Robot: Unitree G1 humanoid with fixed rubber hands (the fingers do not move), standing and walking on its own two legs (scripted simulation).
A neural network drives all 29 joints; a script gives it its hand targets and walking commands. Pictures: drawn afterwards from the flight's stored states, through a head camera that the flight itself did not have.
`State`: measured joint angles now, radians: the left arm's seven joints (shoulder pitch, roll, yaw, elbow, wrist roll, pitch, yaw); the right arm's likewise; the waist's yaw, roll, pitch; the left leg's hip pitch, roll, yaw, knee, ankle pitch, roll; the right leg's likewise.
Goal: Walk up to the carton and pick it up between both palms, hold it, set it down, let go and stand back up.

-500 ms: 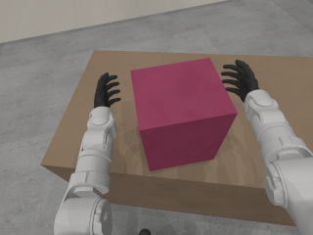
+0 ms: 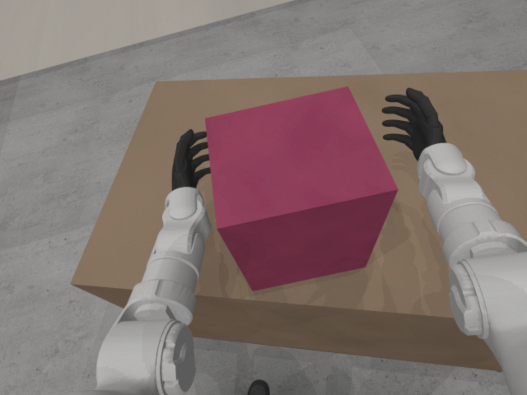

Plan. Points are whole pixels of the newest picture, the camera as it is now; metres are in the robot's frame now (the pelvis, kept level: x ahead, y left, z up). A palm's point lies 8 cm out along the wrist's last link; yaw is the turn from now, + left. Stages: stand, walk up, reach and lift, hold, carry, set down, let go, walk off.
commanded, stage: reach and lift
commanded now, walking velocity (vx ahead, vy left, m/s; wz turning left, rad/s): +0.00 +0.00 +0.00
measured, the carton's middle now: (294, 201) +0.41 +0.06 +0.01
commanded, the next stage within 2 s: none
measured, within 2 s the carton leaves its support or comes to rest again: neither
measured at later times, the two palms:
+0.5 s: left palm (198, 194) +0.38 +0.20 +0.05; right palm (398, 167) +0.46 -0.08 +0.06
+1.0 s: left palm (195, 208) +0.36 +0.20 +0.05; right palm (399, 178) +0.44 -0.08 +0.06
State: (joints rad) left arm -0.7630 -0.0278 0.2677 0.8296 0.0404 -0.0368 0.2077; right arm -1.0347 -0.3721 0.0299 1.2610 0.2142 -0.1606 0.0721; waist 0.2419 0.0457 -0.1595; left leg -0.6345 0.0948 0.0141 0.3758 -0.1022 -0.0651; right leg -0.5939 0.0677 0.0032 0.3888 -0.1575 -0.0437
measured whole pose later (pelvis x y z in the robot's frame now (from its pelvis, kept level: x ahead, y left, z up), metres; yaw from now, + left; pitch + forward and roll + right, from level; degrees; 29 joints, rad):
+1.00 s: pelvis -0.01 -0.01 +0.01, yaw +1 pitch +12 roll +0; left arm -0.69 -0.19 0.56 0.67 0.38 -0.02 0.11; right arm -0.90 -0.05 -0.52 1.13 -0.39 -0.21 0.09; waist 0.16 -0.02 -0.03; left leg -0.44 0.09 0.00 0.28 -0.06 -0.06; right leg -0.43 0.06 -0.02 0.37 -0.16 -0.07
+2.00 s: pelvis +0.00 -0.01 +0.01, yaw +2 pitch +15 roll +0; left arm -0.64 -0.19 0.49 0.67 0.30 -0.05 0.15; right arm -0.86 -0.09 -0.38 1.17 -0.27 -0.27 0.07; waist 0.15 0.01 -0.10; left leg -0.48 0.09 0.00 0.31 -0.08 -0.07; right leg -0.44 0.06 -0.02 0.35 -0.16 -0.06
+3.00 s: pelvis +0.01 +0.01 +0.01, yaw +5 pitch +0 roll -1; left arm -0.59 -0.12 0.34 0.39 0.24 0.34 0.12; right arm -0.76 -0.11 0.01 0.90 0.14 0.02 -0.11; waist 0.04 0.01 -0.02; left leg -0.19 0.06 -0.04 0.31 -0.12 -0.05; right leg -0.09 0.04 -0.06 0.26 -0.18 -0.03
